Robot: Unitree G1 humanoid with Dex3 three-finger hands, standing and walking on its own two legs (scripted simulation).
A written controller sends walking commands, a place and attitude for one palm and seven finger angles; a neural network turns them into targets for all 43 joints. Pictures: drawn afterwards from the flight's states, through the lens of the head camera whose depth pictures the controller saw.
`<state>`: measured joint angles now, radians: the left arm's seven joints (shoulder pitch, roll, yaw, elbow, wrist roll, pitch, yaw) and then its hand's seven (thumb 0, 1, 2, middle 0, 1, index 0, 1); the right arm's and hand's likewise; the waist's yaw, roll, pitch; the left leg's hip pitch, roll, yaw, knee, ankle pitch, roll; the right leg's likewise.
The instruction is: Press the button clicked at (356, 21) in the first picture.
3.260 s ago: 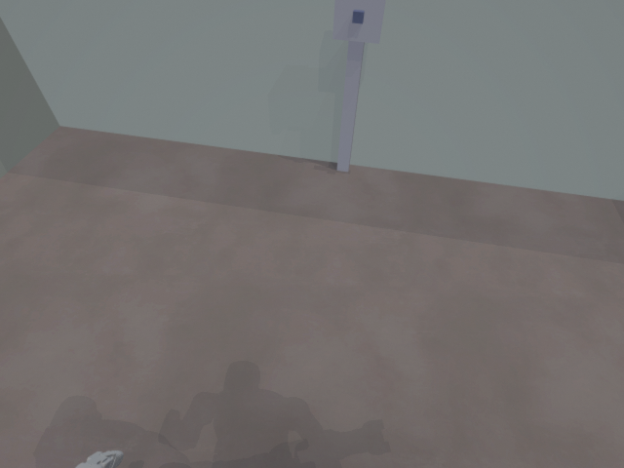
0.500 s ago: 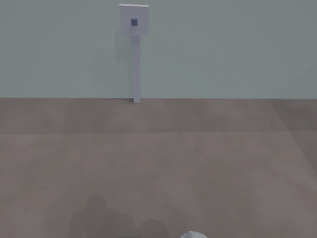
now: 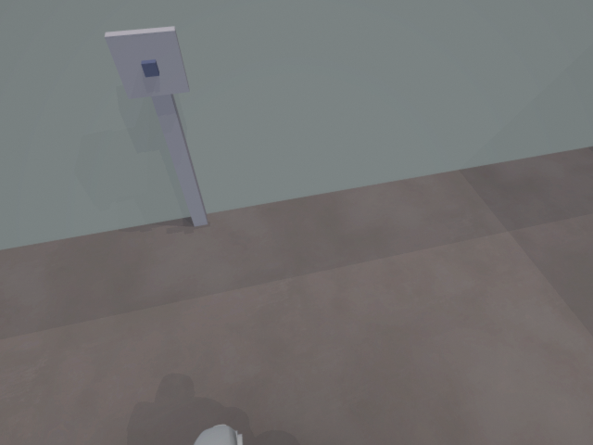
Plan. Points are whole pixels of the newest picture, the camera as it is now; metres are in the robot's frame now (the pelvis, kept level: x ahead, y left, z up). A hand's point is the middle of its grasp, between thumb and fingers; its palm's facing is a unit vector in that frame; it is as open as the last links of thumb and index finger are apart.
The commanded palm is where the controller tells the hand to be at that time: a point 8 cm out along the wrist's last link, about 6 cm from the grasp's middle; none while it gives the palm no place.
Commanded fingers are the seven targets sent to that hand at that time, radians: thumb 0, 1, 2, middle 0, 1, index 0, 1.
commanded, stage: walk to a spot facing it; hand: left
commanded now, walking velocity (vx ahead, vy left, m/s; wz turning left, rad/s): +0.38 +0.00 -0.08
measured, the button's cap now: (150, 67) +1.05 +0.44 -0.02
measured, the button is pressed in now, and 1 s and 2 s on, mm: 0 0 0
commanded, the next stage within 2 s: turn to face it in 0.48 s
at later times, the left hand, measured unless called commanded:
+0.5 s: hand (175, 360) +0.28 +0.22 -0.17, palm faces -0.09 -0.98 -0.17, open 7.3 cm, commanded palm none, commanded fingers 0.00 0.90 0.90 -0.20 -0.30 -0.20 -0.30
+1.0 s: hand (229, 255) +0.52 +0.16 -0.18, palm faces -0.05 -0.99 -0.13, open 7.3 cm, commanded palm none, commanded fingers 0.00 0.90 0.90 -0.20 -0.30 -0.20 -0.30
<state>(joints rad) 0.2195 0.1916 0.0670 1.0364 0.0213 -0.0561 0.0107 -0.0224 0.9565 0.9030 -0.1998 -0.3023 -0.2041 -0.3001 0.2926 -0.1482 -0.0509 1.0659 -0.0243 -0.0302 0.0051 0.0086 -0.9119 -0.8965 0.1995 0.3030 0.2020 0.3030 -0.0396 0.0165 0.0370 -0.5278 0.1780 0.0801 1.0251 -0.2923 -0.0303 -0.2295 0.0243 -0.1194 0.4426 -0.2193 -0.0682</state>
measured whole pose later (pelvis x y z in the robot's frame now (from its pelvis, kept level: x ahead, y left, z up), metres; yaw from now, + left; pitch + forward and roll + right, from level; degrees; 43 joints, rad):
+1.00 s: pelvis +0.39 +0.01 -0.01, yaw -2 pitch +0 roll -2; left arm 0.10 0.15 0.04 0.96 0.03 0.00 0.02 -0.01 0.92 0.90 -0.20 -0.30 -0.20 -0.30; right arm 0.20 -0.18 -0.05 0.99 -0.01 0.02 0.01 0.01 -0.92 -0.90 0.20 0.30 0.20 0.30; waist -0.03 -0.01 0.06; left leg -0.43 0.10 0.14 0.77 -0.34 -0.04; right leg -0.24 -0.12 -0.30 0.57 -0.30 0.01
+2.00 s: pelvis +0.44 +0.00 +0.01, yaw +16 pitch +0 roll +1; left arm 0.40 0.17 0.03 1.08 0.04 -0.03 0.00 0.01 0.91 0.90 -0.20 -0.30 -0.20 -0.30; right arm 0.18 -0.23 -0.06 1.02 -0.02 0.03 0.03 0.01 -0.91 -0.90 0.20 0.30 0.20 0.30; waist 0.07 0.00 0.01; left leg -0.32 0.07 0.08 0.67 -0.37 -0.02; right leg -0.14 -0.11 -0.15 0.40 -0.26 0.03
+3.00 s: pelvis +0.61 +0.11 +0.00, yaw +13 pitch -1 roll -2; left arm 0.19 0.21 0.06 1.02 0.02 0.06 0.03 0.00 0.91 0.90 -0.20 -0.30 -0.20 -0.30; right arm 0.15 -0.15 -0.03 1.00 -0.02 0.01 -0.03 0.01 -0.92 -0.90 0.20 0.30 0.20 0.30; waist 0.01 -0.04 0.08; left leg -0.32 0.04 0.10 0.55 -0.22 0.05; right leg -0.41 -0.01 -0.01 1.00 -0.48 0.03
